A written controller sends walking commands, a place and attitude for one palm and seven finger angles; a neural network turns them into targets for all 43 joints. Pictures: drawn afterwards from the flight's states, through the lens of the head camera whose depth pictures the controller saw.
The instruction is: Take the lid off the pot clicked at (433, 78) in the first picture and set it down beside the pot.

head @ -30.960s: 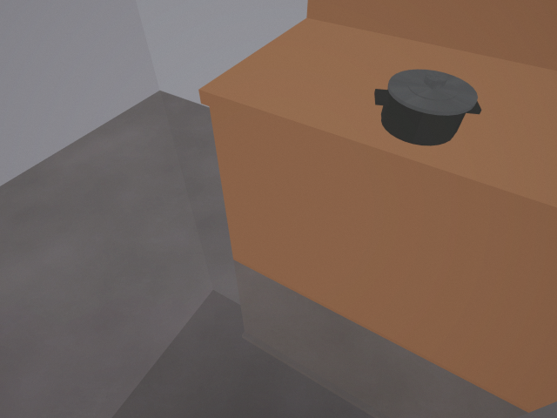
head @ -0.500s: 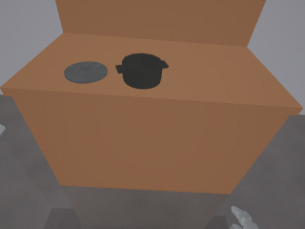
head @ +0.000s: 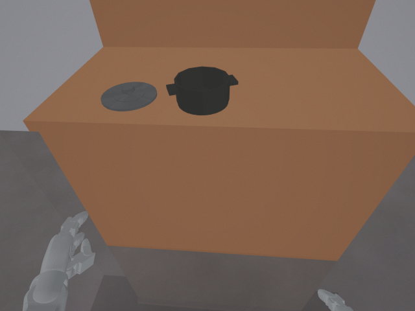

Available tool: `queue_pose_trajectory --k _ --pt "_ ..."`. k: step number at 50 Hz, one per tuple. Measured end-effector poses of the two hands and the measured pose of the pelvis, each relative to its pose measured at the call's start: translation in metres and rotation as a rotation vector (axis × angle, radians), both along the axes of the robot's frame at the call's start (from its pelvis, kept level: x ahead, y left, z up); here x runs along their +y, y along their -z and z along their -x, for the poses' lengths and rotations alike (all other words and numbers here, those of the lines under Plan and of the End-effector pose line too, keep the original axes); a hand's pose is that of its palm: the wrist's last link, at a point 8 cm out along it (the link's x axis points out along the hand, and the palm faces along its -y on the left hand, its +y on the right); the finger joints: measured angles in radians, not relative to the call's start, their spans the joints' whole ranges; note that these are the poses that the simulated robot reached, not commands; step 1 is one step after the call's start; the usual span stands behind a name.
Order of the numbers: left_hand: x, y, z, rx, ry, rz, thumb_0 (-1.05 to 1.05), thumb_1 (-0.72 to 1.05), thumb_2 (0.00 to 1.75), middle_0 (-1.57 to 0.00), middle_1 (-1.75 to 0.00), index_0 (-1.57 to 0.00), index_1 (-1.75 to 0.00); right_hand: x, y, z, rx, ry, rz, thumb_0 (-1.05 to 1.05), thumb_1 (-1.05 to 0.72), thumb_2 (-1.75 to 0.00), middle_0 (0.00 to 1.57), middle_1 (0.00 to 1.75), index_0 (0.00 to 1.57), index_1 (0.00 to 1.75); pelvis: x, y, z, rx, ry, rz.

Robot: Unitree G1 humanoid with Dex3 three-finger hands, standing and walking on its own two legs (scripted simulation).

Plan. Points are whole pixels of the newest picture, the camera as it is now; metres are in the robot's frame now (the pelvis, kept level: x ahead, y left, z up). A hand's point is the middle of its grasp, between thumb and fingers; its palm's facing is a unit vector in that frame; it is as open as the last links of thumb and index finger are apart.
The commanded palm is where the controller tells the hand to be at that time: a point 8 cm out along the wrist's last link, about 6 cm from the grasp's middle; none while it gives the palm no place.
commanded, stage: let the arm hang, fingers relaxed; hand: left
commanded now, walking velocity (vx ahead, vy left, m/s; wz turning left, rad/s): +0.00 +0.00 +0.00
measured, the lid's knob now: (127, 88) +0.75 +0.28 +0.10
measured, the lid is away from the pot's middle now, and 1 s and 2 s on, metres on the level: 0.24 0.24 0.24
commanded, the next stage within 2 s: look to check the result in 0.94 s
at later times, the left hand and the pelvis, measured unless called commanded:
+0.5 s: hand out of the picture -0.06 +0.16 -0.15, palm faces +0.05 -0.98 -0.20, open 7.3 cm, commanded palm none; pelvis +0.02 -0.01 +0.02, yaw +1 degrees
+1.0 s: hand out of the picture +0.03 +0.14 -0.16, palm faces +0.06 -0.98 -0.18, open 7.3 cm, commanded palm none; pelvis +0.04 -0.02 +0.01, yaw +0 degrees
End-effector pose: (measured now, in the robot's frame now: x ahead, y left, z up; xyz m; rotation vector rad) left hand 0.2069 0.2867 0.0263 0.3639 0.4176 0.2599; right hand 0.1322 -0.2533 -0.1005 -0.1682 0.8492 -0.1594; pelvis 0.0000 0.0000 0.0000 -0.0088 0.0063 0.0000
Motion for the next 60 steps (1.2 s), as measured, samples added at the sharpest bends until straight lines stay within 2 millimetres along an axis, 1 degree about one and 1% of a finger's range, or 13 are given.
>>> queue_pose_trajectory --k 2,4,6,7,10,13,18,22,28,33,37,45,60 --pt "-0.023 0.075 0.038 0.313 -0.023 0.111 0.0 0.91 0.9 -0.19 -0.29 -0.19 -0.29 -0.006 0.007 0.021 0.079 0.033 0.005 0.0 -0.9 -0.9 0.2 0.3 0.21 0.3 -0.004 0.0 0.0 -0.01 -0.004 0.004" --pt "-0.053 0.131 0.089 0.565 -0.031 0.219 0.01 0.91 0.9 -0.19 -0.29 -0.19 -0.29 -0.009 0.012 0.048 0.184 0.062 0.023 0.0 -0.91 -0.9 0.2 0.3 0.2 0.29 -0.007 0.0 -0.002 -0.021 -0.01 0.014" --pt "-0.078 0.166 0.139 0.755 -0.062 0.315 0.01 0.93 0.89 -0.2 -0.29 -0.19 -0.29 -0.011 0.014 0.078 0.301 0.088 0.046 0.0 -0.91 -0.9 0.2 0.3 0.2 0.29 -0.008 0.0 -0.006 -0.024 -0.016 0.03" --pt "-0.077 0.174 0.16 0.813 -0.112 0.329 0.0 0.98 0.89 -0.2 -0.29 -0.2 -0.29 -0.011 0.014 0.093 0.363 0.099 0.055 0.0 -0.91 -0.9 0.2 0.3 0.2 0.29 -0.009 0.0 -0.007 -0.023 -0.02 0.032" --pt "-0.075 0.183 0.214 0.988 -0.167 0.361 -0.01 1.02 0.89 -0.21 -0.29 -0.2 -0.29 -0.003 0.011 0.136 0.54 0.115 0.066 0.0 -0.91 -0.9 0.19 0.3 0.2 0.29 -0.011 -0.005 -0.009 -0.013 -0.023 0.024" --pt "-0.073 0.173 0.255 1.11 -0.212 0.365 0.0 1.01 0.89 -0.21 -0.29 -0.2 -0.29 0.008 0.009 0.168 0.668 0.124 0.046 0.0 -0.91 -0.9 0.19 0.3 0.2 0.29 -0.01 -0.009 -0.011 0.001 -0.024 0.019" --pt "-0.071 0.153 0.288 1.208 -0.26 0.333 0.0 0.96 0.89 -0.2 -0.29 -0.2 -0.29 0.029 0.014 0.187 0.744 0.136 -0.027 0.0 -0.91 -0.9 0.19 0.3 0.2 0.29 -0.008 -0.015 -0.013 0.009 -0.027 0.015" --pt "-0.074 0.148 0.285 1.206 -0.267 0.314 0.0 0.93 0.89 -0.2 -0.29 -0.2 -0.29 0.045 0.024 0.179 0.724 0.129 -0.086 0.0 -0.91 -0.9 0.2 0.3 0.2 0.29 -0.008 -0.015 -0.014 0.006 -0.025 0.012" --pt "-0.087 0.153 0.247 1.101 -0.231 0.319 0.0 0.92 0.9 -0.2 -0.29 -0.2 -0.29 0.059 0.036 0.149 0.644 0.102 -0.141 0.0 -0.91 -0.9 0.2 0.3 0.2 0.29 -0.01 -0.015 -0.017 -0.002 -0.019 0.006" --pt "-0.101 0.159 0.206 0.996 -0.185 0.336 0.01 0.91 0.9 -0.2 -0.29 -0.2 -0.29 0.048 0.037 0.141 0.624 0.112 -0.126 0.02 -0.93 -0.9 0.2 0.3 0.2 0.29 -0.013 -0.014 -0.022 -0.01 -0.016 0.001" --pt "-0.1 0.161 0.194 0.987 -0.174 0.322 0.03 0.94 0.89 -0.2 -0.29 -0.2 -0.29 0.037 0.035 0.135 0.597 0.136 -0.107 0.02 -0.92 -0.9 0.2 0.3 0.2 0.29 -0.017 -0.014 -0.027 -0.013 -0.008 -0.002" --pt "-0.099 0.161 0.182 0.967 -0.184 0.319 0.02 0.93 0.89 -0.2 -0.29 -0.2 -0.29 0.024 0.032 0.125 0.594 0.137 -0.081 0.0 -0.91 -0.9 0.19 0.3 0.2 0.29 -0.023 -0.014 -0.033 -0.009 -0.009 -0.002" --pt "-0.105 0.161 0.18 0.995 -0.19 0.331 0.01 0.91 0.89 -0.2 -0.29 -0.2 -0.29 0.021 0.031 0.113 0.601 0.136 -0.073 0.0 -0.92 -0.9 0.19 0.3 0.2 0.29 -0.024 -0.015 -0.043 -0.009 -0.004 -0.003"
